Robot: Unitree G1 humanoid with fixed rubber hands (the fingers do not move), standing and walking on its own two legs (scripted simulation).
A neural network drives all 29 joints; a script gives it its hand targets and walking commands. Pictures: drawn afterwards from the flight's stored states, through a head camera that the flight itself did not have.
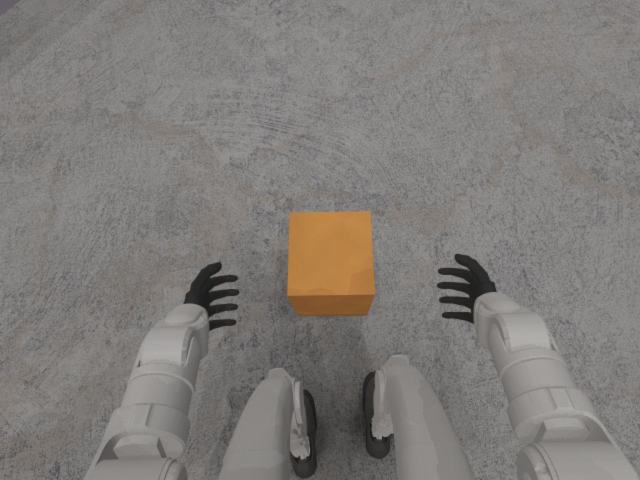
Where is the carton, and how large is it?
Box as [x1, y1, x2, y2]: [287, 211, 374, 315]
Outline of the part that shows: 369,211 290,213 287,295 298,315 367,314 374,295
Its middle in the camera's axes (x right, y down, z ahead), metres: +0.02 +0.08 +1.04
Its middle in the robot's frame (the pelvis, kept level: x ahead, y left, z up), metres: +0.52 +0.01 -0.56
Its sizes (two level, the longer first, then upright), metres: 0.210 0.200 0.250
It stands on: the floor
